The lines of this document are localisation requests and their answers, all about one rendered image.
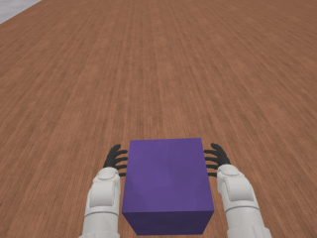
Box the carton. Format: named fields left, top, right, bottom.
left=121, top=138, right=215, bottom=236

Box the robot right forearm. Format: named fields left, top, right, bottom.
left=217, top=164, right=272, bottom=238

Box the robot left forearm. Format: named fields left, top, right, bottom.
left=78, top=167, right=121, bottom=238

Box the robot right hand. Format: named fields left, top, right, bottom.
left=203, top=143, right=231, bottom=178

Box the robot left hand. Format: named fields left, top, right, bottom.
left=103, top=144, right=128, bottom=177

